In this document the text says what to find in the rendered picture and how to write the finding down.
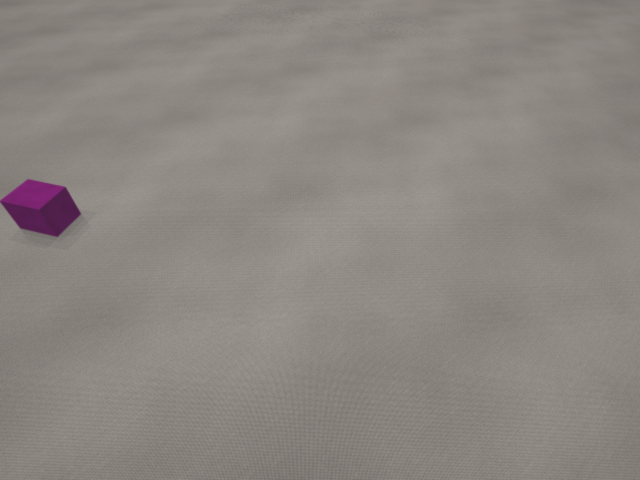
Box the carton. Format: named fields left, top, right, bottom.
left=0, top=179, right=81, bottom=237

